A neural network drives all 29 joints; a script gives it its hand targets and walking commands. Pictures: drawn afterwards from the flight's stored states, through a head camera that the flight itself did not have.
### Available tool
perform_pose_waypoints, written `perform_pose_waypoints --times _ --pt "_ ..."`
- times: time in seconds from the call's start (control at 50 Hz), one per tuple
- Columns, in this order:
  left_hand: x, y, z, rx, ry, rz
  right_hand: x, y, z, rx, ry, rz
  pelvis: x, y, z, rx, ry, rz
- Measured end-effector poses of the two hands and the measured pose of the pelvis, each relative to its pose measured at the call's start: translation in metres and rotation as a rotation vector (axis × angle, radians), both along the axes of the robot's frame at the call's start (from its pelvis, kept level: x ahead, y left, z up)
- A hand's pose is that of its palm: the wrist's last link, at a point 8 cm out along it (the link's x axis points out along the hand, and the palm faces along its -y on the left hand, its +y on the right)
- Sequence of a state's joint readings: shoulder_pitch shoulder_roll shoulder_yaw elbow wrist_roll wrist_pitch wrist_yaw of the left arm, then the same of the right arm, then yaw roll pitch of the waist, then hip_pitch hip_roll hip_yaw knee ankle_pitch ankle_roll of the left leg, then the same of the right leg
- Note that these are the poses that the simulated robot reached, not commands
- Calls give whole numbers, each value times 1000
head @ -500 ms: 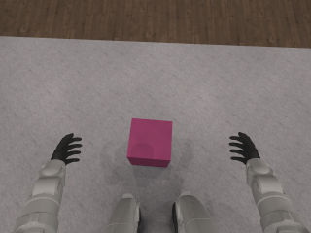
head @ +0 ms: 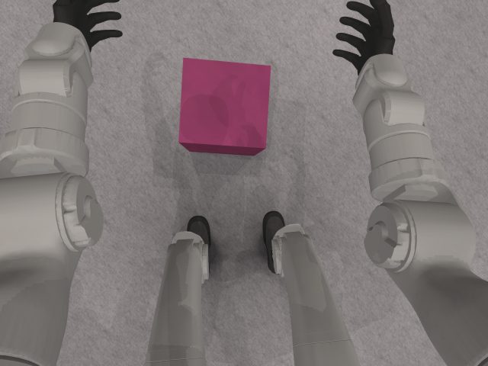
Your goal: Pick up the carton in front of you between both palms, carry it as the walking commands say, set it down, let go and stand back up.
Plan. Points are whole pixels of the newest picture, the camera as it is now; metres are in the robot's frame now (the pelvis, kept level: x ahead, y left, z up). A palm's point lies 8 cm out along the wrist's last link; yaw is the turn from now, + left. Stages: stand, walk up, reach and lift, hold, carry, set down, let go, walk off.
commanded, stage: reach and lift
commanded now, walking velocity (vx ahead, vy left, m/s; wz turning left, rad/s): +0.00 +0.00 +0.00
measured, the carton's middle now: (224, 114) +0.53 +0.00 -0.53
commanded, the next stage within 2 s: none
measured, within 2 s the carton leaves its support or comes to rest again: leaves its support in 1.80 s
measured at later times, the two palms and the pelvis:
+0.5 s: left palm (132, 85) +0.55 +0.19 -0.29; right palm (321, 97) +0.51 -0.19 -0.29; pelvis +0.02 -0.01 -0.13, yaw -2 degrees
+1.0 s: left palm (155, 106) +0.55 +0.18 -0.46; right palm (296, 113) +0.51 -0.18 -0.46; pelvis -0.02 +0.00 -0.27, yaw -3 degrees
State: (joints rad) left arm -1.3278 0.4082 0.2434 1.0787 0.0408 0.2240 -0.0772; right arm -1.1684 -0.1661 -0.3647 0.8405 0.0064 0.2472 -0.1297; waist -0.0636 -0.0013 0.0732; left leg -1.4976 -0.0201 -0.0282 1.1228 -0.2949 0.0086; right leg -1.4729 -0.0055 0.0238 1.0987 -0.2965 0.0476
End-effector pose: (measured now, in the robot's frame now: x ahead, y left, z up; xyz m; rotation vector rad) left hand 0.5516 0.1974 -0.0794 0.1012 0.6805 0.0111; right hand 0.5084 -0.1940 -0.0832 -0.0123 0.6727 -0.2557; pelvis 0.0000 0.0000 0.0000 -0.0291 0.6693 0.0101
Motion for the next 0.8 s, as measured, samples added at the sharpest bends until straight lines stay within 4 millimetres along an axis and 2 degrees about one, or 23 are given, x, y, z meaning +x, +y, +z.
perform_pose_waypoints --times 0.12,0.2,0.26,0.38,0.46,0.54,0.66,0.8 --pt "20 -5 -25 -4 -19 -6 16 7 -23 -5 -20 -2 12 1 -3 -4 82 2" --pt "20 -7 -49 -7 -12 6 16 7 -47 -3 -12 -3 24 2 -10 -9 143 1" --pt "17 -9 -73 -5 0 16 14 6 -70 -2 0 -3 30 1 -24 -13 191 -1" --pt "5 -13 -142 2 28 33 7 3 -136 1 28 -3 31 -3 -70 -15 256 -12" --pt "-1 -11 -192 10 26 45 3 1 -185 2 31 2 22 -6 -110 -14 257 -18" --pt "-3 -7 -234 19 10 51 3 0 -227 -1 26 13 10 -8 -151 -13 228 -22" --pt "-2 -7 -277 14 -5 50 3 0 -272 1 20 14 -8 -10 -202 -16 157 -23" --pt "-1 -14 -320 1 29 46 3 5 -315 13 52 22 -23 -8 -240 -20 74 -27"
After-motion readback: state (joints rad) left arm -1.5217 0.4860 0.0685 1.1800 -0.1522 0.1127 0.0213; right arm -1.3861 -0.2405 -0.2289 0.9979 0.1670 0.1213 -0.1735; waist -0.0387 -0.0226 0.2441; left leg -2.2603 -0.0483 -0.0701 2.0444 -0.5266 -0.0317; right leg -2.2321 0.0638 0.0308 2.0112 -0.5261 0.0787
